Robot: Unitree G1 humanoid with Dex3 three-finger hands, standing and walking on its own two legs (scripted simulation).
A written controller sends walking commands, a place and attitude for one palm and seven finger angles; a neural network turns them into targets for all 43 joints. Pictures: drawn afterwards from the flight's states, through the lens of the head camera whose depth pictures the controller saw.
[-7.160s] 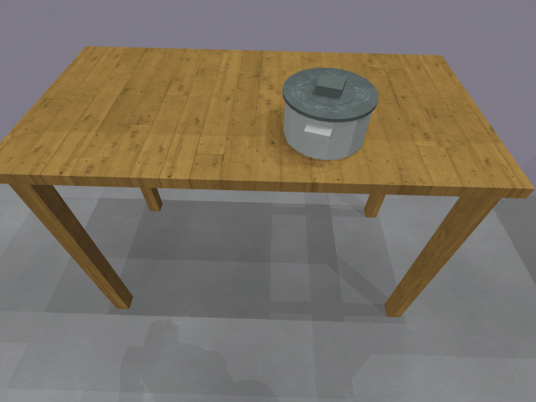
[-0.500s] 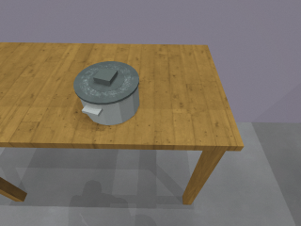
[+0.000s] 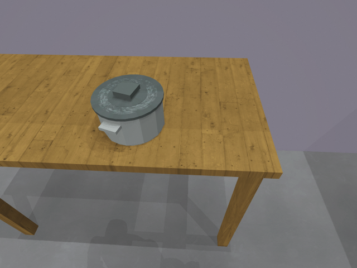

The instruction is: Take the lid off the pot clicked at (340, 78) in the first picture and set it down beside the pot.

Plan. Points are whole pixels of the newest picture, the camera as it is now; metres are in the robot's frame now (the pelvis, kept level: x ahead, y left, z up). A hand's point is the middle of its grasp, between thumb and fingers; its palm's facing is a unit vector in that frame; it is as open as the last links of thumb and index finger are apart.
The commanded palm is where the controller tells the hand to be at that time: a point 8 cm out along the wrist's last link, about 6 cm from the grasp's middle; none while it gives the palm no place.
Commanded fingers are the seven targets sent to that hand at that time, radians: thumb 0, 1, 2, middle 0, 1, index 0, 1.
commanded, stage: look again from close up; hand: left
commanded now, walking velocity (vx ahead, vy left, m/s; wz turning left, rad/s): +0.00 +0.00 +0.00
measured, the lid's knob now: (126, 89) +0.53 +0.18 +0.12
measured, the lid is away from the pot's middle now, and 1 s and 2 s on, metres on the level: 0.00 0.00 0.00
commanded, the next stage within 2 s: lift the closed hand beside the body in 1.04 s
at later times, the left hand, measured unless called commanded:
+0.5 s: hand out of the picture -0.01 +0.19 -0.17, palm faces -0.01 -0.98 -0.21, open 7.4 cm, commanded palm none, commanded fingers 0.00 0.90 0.90 -0.20 -0.30 -0.20 -0.30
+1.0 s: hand out of the picture -0.03 +0.20 -0.17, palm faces +0.00 -0.98 -0.20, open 7.4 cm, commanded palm none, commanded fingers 0.00 0.90 0.90 -0.20 -0.30 -0.20 -0.30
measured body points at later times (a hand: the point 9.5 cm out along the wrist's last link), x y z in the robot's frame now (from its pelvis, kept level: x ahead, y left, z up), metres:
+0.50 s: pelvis -0.02 +0.02 +0.00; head -0.01 +0.02 +0.45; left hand -0.01 +0.24 -0.16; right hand -0.05 -0.18 -0.17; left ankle -0.02 +0.11 -0.74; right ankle +0.01 -0.10 -0.74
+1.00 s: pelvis -0.02 +0.03 +0.00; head +0.00 +0.03 +0.45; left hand -0.03 +0.25 -0.16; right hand -0.02 -0.18 -0.17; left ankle -0.02 +0.11 -0.74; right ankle +0.01 -0.10 -0.74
